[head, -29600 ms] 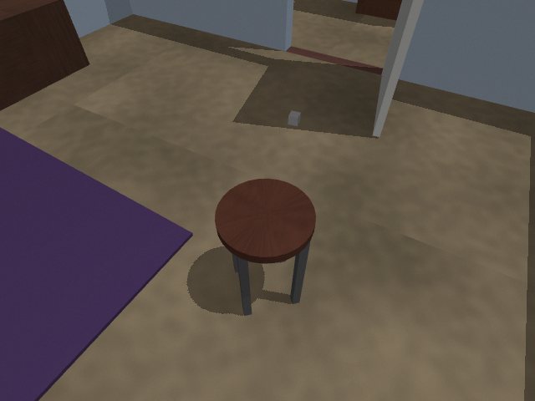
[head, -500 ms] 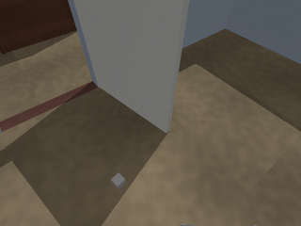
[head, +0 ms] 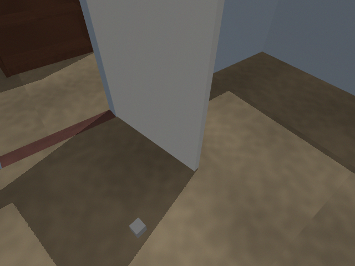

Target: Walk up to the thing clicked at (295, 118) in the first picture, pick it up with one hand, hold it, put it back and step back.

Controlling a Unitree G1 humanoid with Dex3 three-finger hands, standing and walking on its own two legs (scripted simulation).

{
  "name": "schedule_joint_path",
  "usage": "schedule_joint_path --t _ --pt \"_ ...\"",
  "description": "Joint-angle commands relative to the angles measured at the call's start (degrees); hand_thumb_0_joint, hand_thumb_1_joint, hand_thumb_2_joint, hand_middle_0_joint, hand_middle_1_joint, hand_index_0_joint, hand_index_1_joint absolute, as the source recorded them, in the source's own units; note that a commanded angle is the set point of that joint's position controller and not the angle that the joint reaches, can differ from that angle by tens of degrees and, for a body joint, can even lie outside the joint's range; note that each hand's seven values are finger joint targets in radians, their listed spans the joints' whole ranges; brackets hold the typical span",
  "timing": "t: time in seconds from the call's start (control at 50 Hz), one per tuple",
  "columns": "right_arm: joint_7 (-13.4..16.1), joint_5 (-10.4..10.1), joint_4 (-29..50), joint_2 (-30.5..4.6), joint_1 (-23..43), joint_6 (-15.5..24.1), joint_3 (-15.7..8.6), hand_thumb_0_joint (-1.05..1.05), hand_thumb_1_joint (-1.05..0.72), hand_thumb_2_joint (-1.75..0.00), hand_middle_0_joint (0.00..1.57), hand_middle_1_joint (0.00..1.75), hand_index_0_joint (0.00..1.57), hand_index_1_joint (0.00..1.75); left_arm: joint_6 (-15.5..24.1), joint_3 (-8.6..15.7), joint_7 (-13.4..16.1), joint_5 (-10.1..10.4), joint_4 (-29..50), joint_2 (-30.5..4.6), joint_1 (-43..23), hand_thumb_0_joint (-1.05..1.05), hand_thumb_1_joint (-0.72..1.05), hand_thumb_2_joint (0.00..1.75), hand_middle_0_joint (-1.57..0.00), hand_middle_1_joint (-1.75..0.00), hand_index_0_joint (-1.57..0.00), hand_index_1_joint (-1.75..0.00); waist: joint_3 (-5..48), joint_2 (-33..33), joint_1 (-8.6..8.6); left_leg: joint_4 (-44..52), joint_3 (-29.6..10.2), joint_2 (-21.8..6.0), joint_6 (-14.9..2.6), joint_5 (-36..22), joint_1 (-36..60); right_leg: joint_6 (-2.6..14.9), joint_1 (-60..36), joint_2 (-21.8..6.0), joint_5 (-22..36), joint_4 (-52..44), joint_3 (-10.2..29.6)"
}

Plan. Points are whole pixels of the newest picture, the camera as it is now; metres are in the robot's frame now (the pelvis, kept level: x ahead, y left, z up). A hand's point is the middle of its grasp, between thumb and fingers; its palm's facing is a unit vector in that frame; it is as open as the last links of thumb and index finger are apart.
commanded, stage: walk up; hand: left
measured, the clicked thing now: (138, 227) +0.48 +0.20 -0.75
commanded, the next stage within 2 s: stand in 0.52 s
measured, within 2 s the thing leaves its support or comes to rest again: neither
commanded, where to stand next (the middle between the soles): +0.09 -0.02 m, yaw +0 degrees
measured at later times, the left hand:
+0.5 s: hand out of the picture +0.08 +0.25 -0.16, palm faces +0.01 -0.95 -0.32, open 7.4 cm
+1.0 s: hand out of the picture +0.10 +0.24 -0.15, palm faces -0.02 -0.94 -0.34, open 7.4 cm
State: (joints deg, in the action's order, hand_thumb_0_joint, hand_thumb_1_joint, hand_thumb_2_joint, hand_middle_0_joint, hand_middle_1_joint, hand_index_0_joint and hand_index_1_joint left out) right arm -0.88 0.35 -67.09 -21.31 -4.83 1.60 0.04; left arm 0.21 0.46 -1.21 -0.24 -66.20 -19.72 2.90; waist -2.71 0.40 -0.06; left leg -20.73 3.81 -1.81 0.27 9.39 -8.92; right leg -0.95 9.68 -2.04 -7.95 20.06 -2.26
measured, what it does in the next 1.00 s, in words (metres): stands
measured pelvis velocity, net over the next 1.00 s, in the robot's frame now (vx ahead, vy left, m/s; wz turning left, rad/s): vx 0.02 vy -0.01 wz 0.01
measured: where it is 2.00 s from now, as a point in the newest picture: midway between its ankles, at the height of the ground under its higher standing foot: outside the picture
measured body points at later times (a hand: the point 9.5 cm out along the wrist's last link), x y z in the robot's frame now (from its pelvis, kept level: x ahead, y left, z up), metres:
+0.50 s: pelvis +0.01 +0.00 +0.00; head +0.02 -0.01 +0.45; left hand +0.08 +0.30 -0.13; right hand +0.10 -0.30 -0.13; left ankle +0.02 +0.12 -0.75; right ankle +0.03 -0.13 -0.75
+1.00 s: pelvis +0.02 -0.01 +0.00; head +0.03 -0.01 +0.45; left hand +0.11 +0.29 -0.13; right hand +0.10 -0.31 -0.13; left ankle +0.02 +0.12 -0.75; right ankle +0.03 -0.13 -0.75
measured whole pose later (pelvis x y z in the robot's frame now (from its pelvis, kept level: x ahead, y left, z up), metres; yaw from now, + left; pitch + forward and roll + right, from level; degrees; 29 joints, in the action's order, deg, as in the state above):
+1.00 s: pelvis +0.02 -0.01 +0.00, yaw +1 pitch -2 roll +0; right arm -1.0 0.7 -67.0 -19.9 -5.0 0.6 -0.6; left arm 0.9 -0.1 -0.4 -0.8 -65.7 -19.8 4.7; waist -2.2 -0.3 -0.2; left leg -17.0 3.1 -1.9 1.1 9.1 -5.9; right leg -0.6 7.0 -1.9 -8.9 17.8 -3.1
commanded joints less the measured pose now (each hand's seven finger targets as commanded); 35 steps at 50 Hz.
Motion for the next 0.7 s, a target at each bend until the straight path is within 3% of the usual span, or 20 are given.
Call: schedule_joint_path --t 0.0,0.26,0.68 --pt "0.97 0.01 3.01 -11.76 2.91 1.16 -1.90 0.00 -0.90 -0.90 0.20 0.30 0.20 0.30 1.07 2.09 0.65 0.16 2.76 -12.04 -2.69 0.00 0.90 0.90 -0.20 -0.30 -0.20 -0.30 4.62 -0.67 0.07 5.74 -7.00 -6.88 -1.29 1.22 0.38 2.17 -1.77 -5.87 -1.07 -4.90 6.47" --pt "1.05 -0.09 3.02 -11.22 3.61 0.77 -2.11 0.00 -0.90 -0.90 0.20 0.30 0.20 0.30 1.18 2.26 0.87 -0.03 1.96 -11.81 -1.49 0.00 0.90 0.90 -0.20 -0.30 -0.20 -0.30 5.29 0.63 0.02 5.27 -6.38 -6.67 -1.11 -2.54 2.96 1.45 -1.72 -6.08 2.83 -5.82 6.15" --pt "1.05 0.38 3.78 -10.66 3.12 0.40 -2.33 0.00 -0.90 -0.90 0.20 0.30 0.20 0.30 1.64 1.76 1.45 -0.23 3.46 -12.09 -1.05 0.00 0.90 0.90 -0.20 -0.30 -0.20 -0.30 5.15 -0.32 -0.06 6.74 -6.63 -7.06 -0.58 -5.03 2.14 1.32 -4.21 -6.51 3.50 -4.90 5.43"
